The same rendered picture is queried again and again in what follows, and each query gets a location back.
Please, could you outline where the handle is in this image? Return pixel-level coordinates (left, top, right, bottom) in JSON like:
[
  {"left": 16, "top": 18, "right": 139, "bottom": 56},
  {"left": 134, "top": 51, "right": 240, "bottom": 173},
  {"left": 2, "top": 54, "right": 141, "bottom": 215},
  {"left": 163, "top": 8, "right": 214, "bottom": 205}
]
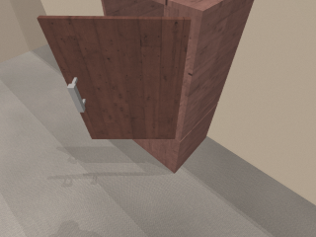
[{"left": 67, "top": 77, "right": 86, "bottom": 113}]

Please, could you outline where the cupboard door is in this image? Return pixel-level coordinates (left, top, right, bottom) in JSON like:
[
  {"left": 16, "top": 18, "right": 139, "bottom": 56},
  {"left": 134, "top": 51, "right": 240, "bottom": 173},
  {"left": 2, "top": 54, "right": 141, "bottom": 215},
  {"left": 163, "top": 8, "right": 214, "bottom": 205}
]
[{"left": 37, "top": 15, "right": 192, "bottom": 139}]

